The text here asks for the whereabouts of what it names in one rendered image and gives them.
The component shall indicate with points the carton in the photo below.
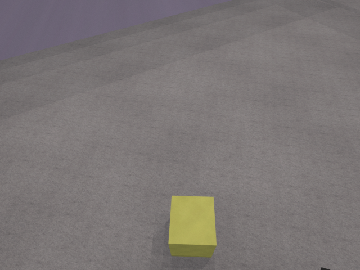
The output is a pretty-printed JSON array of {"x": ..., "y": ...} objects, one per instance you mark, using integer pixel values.
[{"x": 192, "y": 226}]

